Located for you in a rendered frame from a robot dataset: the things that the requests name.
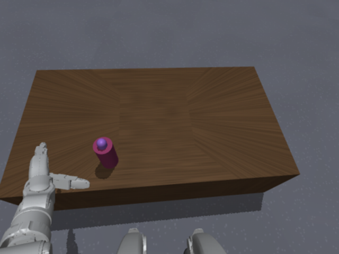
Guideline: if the bottle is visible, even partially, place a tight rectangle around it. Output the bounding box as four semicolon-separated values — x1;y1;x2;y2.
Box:
93;137;119;169

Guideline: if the left robot arm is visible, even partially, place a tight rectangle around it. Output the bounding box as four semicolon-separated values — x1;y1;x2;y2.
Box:
0;175;55;254

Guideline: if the left robot hand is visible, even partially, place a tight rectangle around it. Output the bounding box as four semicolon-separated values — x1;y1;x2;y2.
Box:
29;142;90;190

